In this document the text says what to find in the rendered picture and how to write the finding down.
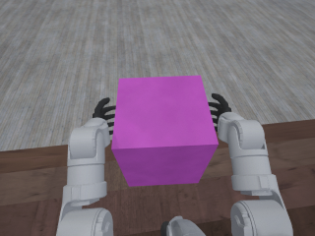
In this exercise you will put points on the robot right forearm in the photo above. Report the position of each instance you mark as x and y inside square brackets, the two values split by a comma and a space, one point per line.
[251, 168]

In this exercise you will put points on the carton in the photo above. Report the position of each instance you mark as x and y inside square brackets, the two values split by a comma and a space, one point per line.
[163, 132]

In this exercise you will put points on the right robot thigh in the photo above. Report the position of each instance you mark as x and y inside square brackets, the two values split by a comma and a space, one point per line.
[183, 227]

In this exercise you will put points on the right robot hand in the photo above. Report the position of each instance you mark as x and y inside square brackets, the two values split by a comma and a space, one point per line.
[222, 107]

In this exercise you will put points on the robot left upper arm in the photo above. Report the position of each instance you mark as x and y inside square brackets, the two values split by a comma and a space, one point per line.
[96, 221]

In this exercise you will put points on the left robot hand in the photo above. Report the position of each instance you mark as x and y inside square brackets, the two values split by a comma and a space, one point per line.
[99, 112]

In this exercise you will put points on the robot right upper arm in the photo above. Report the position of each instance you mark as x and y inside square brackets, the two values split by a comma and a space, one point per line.
[259, 218]

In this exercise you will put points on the robot left forearm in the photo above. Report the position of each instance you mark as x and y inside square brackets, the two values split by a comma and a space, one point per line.
[85, 172]

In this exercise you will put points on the right robot shin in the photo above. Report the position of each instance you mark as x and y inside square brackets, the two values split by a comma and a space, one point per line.
[175, 218]

